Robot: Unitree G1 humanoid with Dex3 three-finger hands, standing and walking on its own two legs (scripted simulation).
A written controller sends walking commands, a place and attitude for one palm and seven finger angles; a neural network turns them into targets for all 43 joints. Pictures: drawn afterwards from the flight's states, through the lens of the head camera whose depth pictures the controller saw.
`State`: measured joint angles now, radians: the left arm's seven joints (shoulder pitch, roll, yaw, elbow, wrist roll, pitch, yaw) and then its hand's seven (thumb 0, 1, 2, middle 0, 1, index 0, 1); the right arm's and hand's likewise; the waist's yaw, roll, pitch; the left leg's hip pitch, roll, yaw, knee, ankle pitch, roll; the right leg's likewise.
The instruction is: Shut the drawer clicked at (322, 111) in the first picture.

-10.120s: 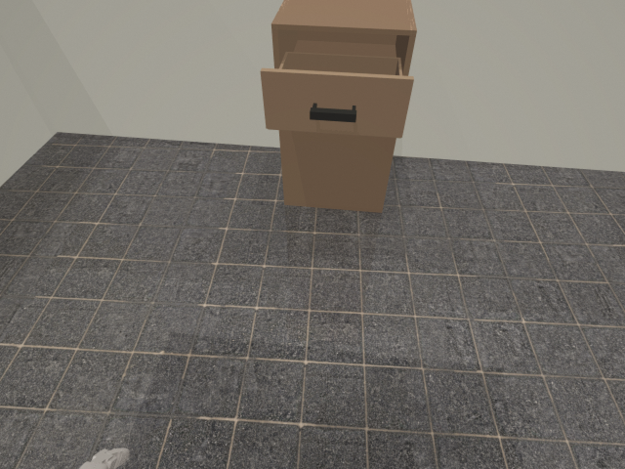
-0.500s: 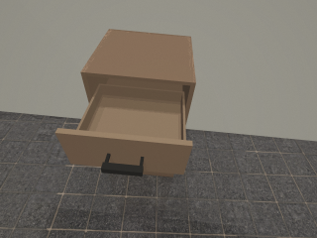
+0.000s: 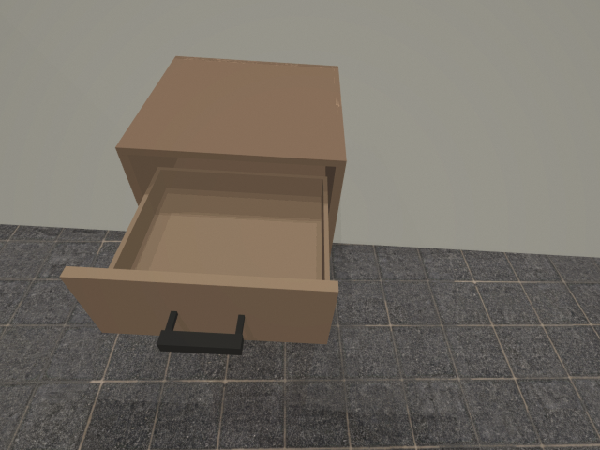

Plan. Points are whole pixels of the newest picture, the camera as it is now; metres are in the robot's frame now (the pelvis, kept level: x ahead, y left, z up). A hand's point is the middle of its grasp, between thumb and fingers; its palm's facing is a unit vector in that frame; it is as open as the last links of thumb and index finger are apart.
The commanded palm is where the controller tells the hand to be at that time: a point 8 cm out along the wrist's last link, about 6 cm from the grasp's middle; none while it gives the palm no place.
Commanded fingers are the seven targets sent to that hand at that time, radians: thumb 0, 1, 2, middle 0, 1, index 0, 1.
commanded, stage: come to a stop and stand still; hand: left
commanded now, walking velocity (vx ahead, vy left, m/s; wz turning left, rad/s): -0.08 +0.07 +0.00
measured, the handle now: (204, 330) +0.31 +0.17 -0.08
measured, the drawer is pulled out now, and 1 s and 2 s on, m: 0.30 0.30 0.30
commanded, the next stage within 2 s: look again from close up in 1.16 s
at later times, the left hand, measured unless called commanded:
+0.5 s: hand out of the picture +0.03 +0.18 -0.16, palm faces +0.00 -0.96 -0.27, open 7.3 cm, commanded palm none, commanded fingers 0.00 0.90 0.90 -0.20 -0.30 -0.20 -0.30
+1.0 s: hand out of the picture +0.05 +0.16 -0.17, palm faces +0.00 -0.97 -0.23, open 7.3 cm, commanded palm none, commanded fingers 0.00 0.90 0.90 -0.20 -0.30 -0.20 -0.30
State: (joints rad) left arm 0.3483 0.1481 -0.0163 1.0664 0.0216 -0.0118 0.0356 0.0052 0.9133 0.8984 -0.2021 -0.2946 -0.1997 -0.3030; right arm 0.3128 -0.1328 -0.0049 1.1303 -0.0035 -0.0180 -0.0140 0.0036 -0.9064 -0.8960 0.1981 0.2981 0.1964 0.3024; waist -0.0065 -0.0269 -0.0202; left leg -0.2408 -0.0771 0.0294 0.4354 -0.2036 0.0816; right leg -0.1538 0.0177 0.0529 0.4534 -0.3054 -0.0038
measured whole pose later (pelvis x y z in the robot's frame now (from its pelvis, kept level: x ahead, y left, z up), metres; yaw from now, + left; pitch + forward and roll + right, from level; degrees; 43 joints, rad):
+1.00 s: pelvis +0.02 -0.02 +0.00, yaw +1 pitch +0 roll +0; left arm 0.24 0.17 -0.03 1.01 0.01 -0.01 0.05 0.01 0.91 0.90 -0.20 -0.30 -0.20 -0.30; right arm 0.22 -0.19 0.00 1.06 -0.01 0.00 -0.01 0.00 -0.90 -0.90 0.20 0.30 0.20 0.30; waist -0.01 0.01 0.07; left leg -0.25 -0.07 0.00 0.49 -0.25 0.06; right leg -0.15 0.02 0.03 0.50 -0.36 -0.02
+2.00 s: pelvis +0.00 -0.03 -0.01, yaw +1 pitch +2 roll +2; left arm 0.40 0.17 0.06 0.21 -0.14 -0.13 0.06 0.02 0.92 0.90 -0.25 -0.35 -0.25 -0.36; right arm 0.28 -0.22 -0.01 0.85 0.01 -0.23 -0.04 0.01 -0.90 -0.90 0.20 0.30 0.20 0.30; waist -0.03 0.01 -0.05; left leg -0.34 -0.09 0.01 0.56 -0.26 0.05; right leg -0.27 -0.01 -0.04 0.63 -0.41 -0.04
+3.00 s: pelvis -0.03 -0.01 -0.07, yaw +1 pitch +12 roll -3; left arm 0.65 0.16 -0.01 -0.28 -0.19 -0.41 -0.13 0.02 0.90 0.90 -1.21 -1.39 -1.21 -1.40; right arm 0.19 -0.22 -0.02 0.49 0.03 -0.20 -0.02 0.01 -0.90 -0.90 0.20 0.30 0.20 0.30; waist 0.01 0.05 -0.15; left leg -0.82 -0.03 0.00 1.07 -0.45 0.06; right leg -0.69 0.04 -0.08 1.03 -0.54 -0.03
